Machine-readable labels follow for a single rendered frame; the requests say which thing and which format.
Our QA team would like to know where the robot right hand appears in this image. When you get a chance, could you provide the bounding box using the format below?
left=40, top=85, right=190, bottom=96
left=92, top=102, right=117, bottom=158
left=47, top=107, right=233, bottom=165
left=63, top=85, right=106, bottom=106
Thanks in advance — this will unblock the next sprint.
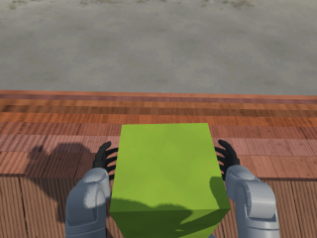
left=214, top=139, right=241, bottom=181

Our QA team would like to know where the robot right forearm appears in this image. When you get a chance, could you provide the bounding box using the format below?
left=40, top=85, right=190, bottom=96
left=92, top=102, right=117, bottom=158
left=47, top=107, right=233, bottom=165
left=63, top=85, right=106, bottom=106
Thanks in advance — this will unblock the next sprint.
left=225, top=165, right=280, bottom=238

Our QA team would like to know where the carton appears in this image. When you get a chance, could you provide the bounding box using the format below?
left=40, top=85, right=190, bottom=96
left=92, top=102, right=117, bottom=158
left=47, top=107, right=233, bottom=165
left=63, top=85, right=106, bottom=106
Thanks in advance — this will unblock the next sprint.
left=109, top=123, right=231, bottom=238

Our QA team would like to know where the robot left forearm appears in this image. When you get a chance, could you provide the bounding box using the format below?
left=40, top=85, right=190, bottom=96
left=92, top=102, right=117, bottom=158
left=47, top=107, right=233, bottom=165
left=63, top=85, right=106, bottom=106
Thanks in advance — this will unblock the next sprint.
left=64, top=168, right=111, bottom=238

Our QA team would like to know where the robot left hand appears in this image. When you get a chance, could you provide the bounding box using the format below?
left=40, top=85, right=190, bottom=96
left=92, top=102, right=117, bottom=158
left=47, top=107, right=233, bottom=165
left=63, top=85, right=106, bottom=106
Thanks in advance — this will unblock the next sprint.
left=92, top=141, right=119, bottom=180

